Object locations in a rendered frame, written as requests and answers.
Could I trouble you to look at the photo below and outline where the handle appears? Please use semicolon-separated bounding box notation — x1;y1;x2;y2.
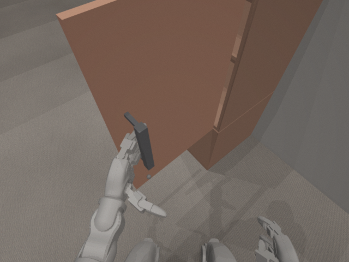
124;112;154;171

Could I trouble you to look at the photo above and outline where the robot left thigh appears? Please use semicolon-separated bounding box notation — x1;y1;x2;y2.
124;241;160;262

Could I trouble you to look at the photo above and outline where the cupboard door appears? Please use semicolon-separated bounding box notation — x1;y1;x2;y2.
56;0;246;189

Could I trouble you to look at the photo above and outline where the robot left forearm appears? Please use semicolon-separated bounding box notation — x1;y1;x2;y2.
74;196;127;262

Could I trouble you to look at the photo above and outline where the robot left hand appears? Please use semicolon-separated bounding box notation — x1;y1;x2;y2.
104;123;167;218

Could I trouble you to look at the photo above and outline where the robot left shin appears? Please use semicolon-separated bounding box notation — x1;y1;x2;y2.
143;238;154;243

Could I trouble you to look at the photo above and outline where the robot right hand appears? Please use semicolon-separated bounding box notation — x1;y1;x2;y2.
255;216;299;262

